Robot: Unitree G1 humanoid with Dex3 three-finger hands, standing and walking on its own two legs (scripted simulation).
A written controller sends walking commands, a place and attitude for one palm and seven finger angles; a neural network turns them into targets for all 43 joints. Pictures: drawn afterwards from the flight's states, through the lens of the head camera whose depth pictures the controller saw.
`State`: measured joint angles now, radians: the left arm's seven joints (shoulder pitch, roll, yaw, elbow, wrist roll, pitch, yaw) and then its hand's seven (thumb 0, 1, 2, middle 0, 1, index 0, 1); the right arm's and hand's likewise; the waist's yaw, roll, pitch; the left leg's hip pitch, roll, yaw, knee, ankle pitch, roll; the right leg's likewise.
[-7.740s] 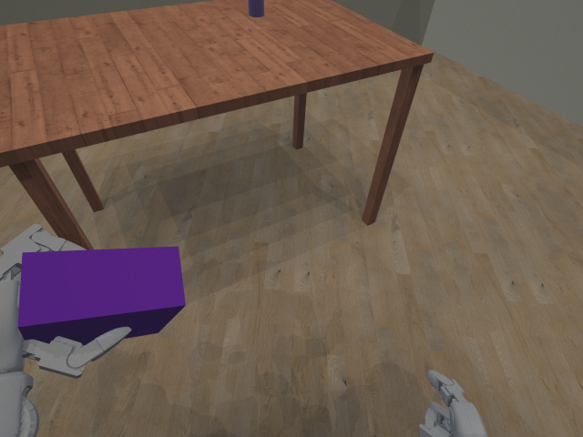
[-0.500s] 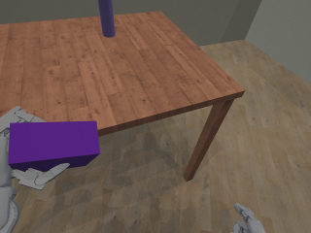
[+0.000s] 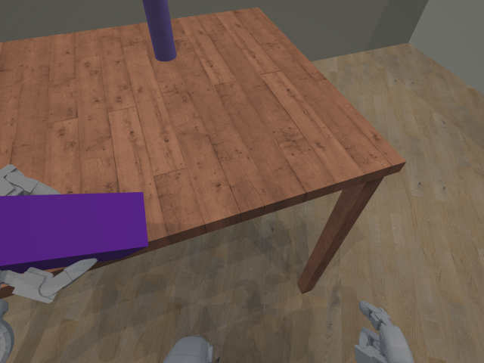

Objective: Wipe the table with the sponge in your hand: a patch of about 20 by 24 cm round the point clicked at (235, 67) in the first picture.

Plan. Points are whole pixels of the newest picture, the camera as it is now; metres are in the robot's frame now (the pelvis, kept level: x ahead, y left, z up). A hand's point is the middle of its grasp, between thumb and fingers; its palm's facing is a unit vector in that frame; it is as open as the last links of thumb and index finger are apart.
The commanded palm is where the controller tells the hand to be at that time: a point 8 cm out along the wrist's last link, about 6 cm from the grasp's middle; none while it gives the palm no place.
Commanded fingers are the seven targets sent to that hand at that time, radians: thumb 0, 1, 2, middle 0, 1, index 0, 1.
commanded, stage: shuffle to correct the standing spot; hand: left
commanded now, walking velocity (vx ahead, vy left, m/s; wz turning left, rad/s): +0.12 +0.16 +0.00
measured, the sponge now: (95, 232) +0.24 +0.20 +0.15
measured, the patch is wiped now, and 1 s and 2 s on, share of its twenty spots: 0.00 0.00 0.00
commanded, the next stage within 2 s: come to a stop and stand still in 0.04 s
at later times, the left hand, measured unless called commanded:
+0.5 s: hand (54, 177) +0.29 +0.27 +0.18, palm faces +0.37 -0.82 -0.45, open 10.0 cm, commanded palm +0.23 +0.31 +0.19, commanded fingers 0.00 0.10 1.30 -1.20 -1.60 -1.20 -1.60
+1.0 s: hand out of the picture +0.24 +0.31 +0.18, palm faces +0.45 -0.82 -0.35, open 10.0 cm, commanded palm +0.19 +0.34 +0.19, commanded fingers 0.00 0.10 1.30 -1.20 -1.60 -1.20 -1.60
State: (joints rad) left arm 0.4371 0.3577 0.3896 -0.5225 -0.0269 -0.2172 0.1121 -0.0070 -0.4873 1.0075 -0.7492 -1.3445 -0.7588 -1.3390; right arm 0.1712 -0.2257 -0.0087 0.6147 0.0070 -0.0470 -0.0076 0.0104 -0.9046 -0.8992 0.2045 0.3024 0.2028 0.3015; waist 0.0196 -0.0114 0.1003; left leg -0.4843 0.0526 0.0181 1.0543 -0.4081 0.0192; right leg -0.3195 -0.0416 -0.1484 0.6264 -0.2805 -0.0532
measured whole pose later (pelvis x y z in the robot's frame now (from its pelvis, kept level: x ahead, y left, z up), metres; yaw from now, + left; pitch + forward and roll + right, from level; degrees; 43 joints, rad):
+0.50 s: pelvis +0.07 +0.03 +0.01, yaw -1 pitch +0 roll +0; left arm 0.47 0.39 0.37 -0.55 -0.05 -0.15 0.13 -0.01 -0.49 1.01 -0.75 -1.34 -0.76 -1.34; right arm 0.17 -0.15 0.04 0.57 0.01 -0.09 -0.04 0.01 -0.90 -0.90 0.21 0.30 0.20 0.30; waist 0.02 0.00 0.07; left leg -0.28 0.08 0.07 0.53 -0.25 -0.04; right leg -0.23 -0.02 -0.05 0.55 -0.33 -0.01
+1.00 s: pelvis +0.03 +0.06 +0.02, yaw +0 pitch -2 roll -2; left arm 0.43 0.33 0.34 -0.46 -0.03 -0.13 0.16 -0.01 -0.49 1.01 -0.75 -1.34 -0.76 -1.34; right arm 0.24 -0.19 0.02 0.59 0.02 -0.11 -0.06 0.01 -0.90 -0.90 0.20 0.30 0.20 0.30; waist 0.01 0.01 0.02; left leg -0.28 0.06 0.06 0.46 -0.16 0.00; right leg -0.18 -0.02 -0.06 0.40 -0.19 0.02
